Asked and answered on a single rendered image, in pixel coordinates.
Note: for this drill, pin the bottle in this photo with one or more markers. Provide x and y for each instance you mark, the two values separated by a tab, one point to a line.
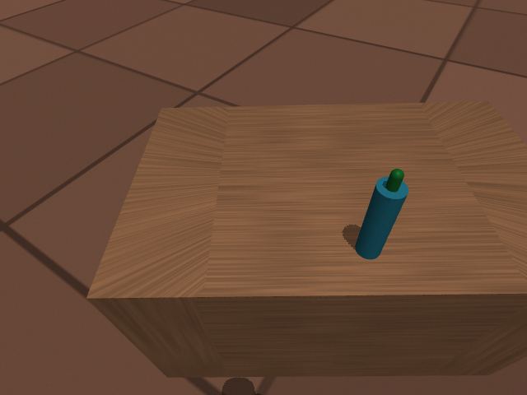
386	202

